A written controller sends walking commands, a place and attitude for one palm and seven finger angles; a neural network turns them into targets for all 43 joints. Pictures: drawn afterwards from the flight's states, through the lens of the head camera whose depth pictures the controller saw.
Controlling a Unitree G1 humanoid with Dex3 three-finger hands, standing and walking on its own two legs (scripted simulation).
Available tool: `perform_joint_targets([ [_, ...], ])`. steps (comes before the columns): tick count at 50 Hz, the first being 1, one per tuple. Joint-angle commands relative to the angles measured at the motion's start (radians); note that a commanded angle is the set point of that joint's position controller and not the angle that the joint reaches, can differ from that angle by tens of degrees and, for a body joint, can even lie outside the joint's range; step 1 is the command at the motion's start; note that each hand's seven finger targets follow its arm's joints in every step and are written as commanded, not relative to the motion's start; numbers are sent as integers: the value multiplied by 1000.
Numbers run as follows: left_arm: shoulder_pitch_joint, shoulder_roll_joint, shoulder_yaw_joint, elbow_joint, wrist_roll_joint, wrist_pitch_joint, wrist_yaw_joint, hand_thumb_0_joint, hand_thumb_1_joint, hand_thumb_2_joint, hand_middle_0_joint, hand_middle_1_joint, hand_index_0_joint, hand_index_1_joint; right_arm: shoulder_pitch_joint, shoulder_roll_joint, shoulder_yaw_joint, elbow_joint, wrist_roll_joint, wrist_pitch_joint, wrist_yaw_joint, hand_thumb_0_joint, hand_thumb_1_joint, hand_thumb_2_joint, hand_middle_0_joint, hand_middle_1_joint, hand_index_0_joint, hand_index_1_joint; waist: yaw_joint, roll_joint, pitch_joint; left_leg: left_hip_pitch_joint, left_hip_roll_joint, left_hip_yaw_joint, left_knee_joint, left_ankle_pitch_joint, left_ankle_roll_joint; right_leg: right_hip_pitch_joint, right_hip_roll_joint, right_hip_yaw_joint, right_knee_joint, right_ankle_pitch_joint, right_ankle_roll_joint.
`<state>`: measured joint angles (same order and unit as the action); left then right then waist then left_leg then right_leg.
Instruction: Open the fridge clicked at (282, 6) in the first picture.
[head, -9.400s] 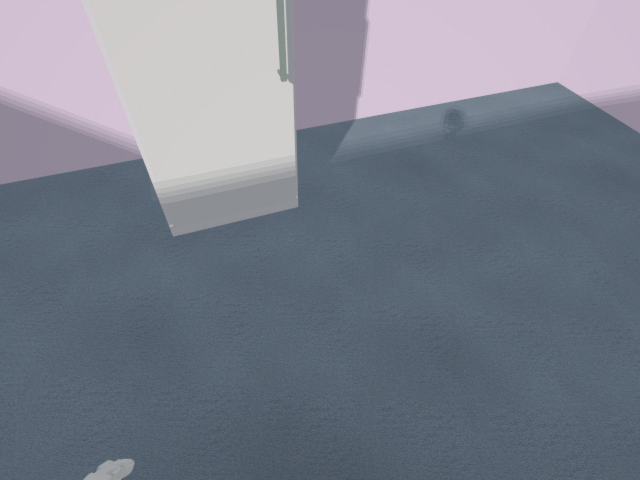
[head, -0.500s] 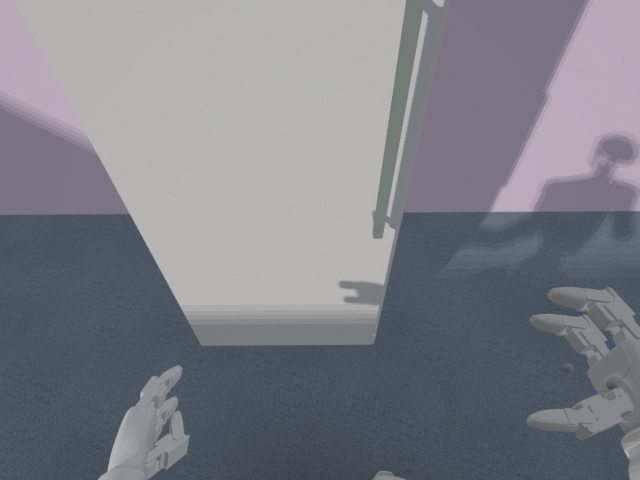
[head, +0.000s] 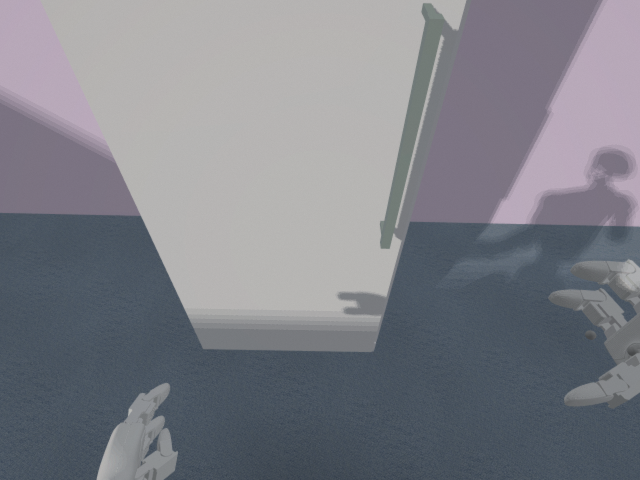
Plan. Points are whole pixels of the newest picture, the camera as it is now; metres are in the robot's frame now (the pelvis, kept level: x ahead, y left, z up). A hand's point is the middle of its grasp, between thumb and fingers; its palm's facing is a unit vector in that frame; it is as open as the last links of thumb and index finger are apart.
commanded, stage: raise the hand to about handle height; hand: right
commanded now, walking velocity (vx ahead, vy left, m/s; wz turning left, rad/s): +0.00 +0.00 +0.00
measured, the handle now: (402, 152) +0.56 -0.09 +0.12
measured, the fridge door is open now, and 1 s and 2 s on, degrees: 0 0 0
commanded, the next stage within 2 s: move the hooked fingers beside the handle in 0.36 s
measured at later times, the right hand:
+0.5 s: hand (588, 340) +0.27 -0.27 +0.10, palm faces -0.01 +1.00 -0.01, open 14.0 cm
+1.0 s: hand (524, 278) +0.35 -0.23 +0.09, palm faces -0.06 +1.00 +0.01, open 14.0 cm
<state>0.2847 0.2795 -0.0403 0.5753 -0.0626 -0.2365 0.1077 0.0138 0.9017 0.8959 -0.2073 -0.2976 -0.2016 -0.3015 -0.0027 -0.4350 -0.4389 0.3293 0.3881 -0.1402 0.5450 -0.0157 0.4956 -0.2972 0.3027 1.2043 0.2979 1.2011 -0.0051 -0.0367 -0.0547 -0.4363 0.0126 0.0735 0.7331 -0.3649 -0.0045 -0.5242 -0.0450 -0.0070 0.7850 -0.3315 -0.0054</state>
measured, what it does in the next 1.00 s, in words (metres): stands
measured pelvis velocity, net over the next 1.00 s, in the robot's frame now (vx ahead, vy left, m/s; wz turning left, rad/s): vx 0.00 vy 0.00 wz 0.01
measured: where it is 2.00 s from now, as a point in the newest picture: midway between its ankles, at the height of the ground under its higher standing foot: outside the picture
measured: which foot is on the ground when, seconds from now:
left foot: down 0.00-1.00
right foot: down 0.00-1.00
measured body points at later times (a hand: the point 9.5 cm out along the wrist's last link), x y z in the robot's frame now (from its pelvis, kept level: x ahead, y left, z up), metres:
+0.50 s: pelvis +0.00 +0.00 +0.00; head +0.01 +0.00 +0.45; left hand +0.17 +0.24 -0.07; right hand +0.26 -0.32 +0.10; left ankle +0.01 +0.13 -0.71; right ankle +0.04 -0.11 -0.71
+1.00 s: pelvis +0.00 +0.00 +0.00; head +0.04 +0.00 +0.45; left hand +0.14 +0.25 -0.09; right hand +0.35 -0.28 +0.09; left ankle +0.01 +0.13 -0.71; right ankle +0.04 -0.11 -0.71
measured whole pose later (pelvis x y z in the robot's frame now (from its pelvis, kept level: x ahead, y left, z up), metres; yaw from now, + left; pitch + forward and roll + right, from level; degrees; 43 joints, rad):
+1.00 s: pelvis +0.00 +0.00 +0.00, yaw +1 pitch +6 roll +2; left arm 0.30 0.26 -0.04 0.59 -0.06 -0.18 0.10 0.01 0.90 0.90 -0.21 -0.30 -0.20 -0.30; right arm -0.27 -0.38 -0.34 0.51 0.30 -0.16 0.43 -0.02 0.50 -0.30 0.30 1.20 0.30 1.20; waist 0.02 -0.03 -0.05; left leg -0.49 0.02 0.06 0.75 -0.37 -0.01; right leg -0.56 -0.04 -0.02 0.79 -0.33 -0.01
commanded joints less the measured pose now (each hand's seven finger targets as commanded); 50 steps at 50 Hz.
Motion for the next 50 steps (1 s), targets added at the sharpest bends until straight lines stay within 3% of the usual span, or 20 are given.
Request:
perform_joint_targets([
  [1,-69,137,56,-164,2,-56,2,0,900,900,-200,-300,-200,-300,-175,-254,-100,-195,25,-67,-1,0,500,-300,300,1200,300,1200,-18,-24,-185,18,-35,-42,-126,138,21,145,43,19,-121,133,-20],
  [4,-69,134,58,-163,3,-56,3,0,900,900,-200,-300,-200,-300,-186,-254,-108,-217,26,-87,-13,0,500,-300,300,1200,300,1200,-17,-39,-189,11,-36,-37,-123,130,21,156,43,22,-127,127,-19],
  [6,-66,136,56,-162,5,-54,4,0,900,900,-200,-300,-200,-300,-193,-265,-118,-207,26,-90,-14,0,500,-300,300,1200,300,1200,-16,-13,-186,21,-36,-46,-125,132,20,140,42,18,-122,128,-21],
  [9,-68,130,56,-158,1,-55,8,0,900,900,-200,-300,-200,-300,-208,-248,-97,-225,19,-99,-17,0,500,-300,300,1200,300,1200,-13,-70,-185,5,-37,-34,-124,105,21,161,43,22,-134,103,-18],
  [13,-70,131,53,-157,1,-56,12,0,900,900,-200,-300,-200,-300,-202,-244,-91,-208,17,-87,-14,0,500,-300,300,1200,300,1200,-9,-55,-177,3,-38,-36,-130,98,20,158,41,25,-138,94,-19],
  [15,-67,134,52,-155,2,-55,14,0,900,900,-200,-300,-200,-300,-200,-242,-88,-193,23,-81,-6,0,500,-300,300,1200,300,1200,-9,-18,-167,10,-39,-42,-136,89,20,142,41,24,-131,91,-20],
  [17,-73,133,51,-155,1,-56,14,0,900,900,-200,-300,-200,-300,-213,-245,-88,-199,21,-80,-4,0,500,-300,300,1200,300,1200,-9,-57,-172,2,-37,-40,-132,102,20,156,42,24,-133,95,-19],
  [23,-71,132,50,-158,3,-59,13,0,900,900,-200,-300,-200,-300,-204,-238,-87,-199,20,-80,-7,0,500,-300,300,1200,300,1200,-10,-37,-185,2,-41,-27,-122,125,21,165,42,30,-137,110,-18],
  [24,-73,132,50,-154,0,-58,15,0,900,900,-200,-300,-200,-300,-232,-226,-71,-193,19,-78,-5,0,500,-300,300,1200,300,1200,-2,-51,-169,-16,-41,-28,-124,111,20,164,42,27,-136,93,-17],
  [25,-69,134,47,-149,2,-55,17,0,900,900,-200,-300,-200,-300,-267,-218,-58,-177,24,-76,-4,0,500,-300,300,1200,300,1200,4,-13,-156,-13,-42,-33,-128,104,21,150,41,30,-130,89,-19],
  [28,-68,134,48,-142,0,-55,24,0,900,900,-200,-300,-200,-300,-351,-189,-11,-165,10,-74,-7,0,500,-300,300,1200,300,1200,18,-47,-165,-46,-40,-28,-123,80,20,169,41,35,-132,61,-18],
  [29,-64,137,49,-140,1,-54,24,0,900,900,-200,-300,-200,-300,-361,-214,-27,-164,1,-78,-15,0,500,-300,300,1200,300,1200,11,-47,-176,-43,-39,-25,-118,77,22,171,41,42,-135,61,-17],
  [32,-67,134,46,-139,1,-48,24,0,900,900,-200,-300,-200,-300,-412,-190,10,-163,-14,-77,-33,0,500,-300,300,1200,300,1200,16,-54,-196,-43,-36,-26,-114,72,22,173,41,39,-134,57,-17],
  [35,-55,139,45,-126,5,-34,28,0,900,900,-200,-300,-200,-300,-460,-229,-15,-84,-28,-71,-61,0,500,-300,300,1200,300,1200,15,9,-170,-48,-37,-27,-118,37,23,136,37,47,-136,27,-17],
  [39,-56,129,46,-129,4,-21,22,0,900,900,-200,-300,-200,-300,-526,-213,6,-78,-50,-87,-83,0,500,-300,300,1200,300,1200,12,-85,-227,-49,-33,-22,-101,72,28,184,36,45,-138,58,-11],
  [44,-34,131,51,-123,8,-3,8,0,900,900,-200,-300,-200,-300,-517,-201,9,-34,-59,-88,-109,0,500,-300,300,1200,300,1200,7,-40,-262,-22,-35,-19,-89,148,26,178,36,37,-127,124,-13],
  [45,-27,133,50,-123,10,3,4,0,900,900,-200,-300,-200,-300,-484,-210,-6,-4,-57,-84,-112,0,500,-300,300,1200,300,1200,-4,-2,-255,-1,-37,-21,-90,162,27,156,35,33,-122,137,-15],
  [48,-23,130,55,-123,7,18,-2,0,900,900,-200,-300,-200,-300,-561,-173,38,-19,-68,-81,-123,0,500,-300,300,1200,300,1200,17,-38,-258,-28,-35,-21,-83,184,23,168,35,26,-119,147,-15],
  [49,-14,133,58,-120,8,23,-3,0,900,900,-200,-300,-200,-300,-550,-197,11,-9,-72,-85,-131,0,500,-300,300,1200,300,1200,11,-25,-261,-22,-37,-17,-79,188,25,167,34,31,-121,156,-12],
  [50,-12,134,57,-125,10,27,-6,0,900,900,-200,-300,-200,-300,-535,-179,29,-11,-71,-88,-134,0,500,-300,300,1200,300,1200,10,9,-260,-5,-39,-19,-80,200,25,156,34,28,-115,169,-17],
])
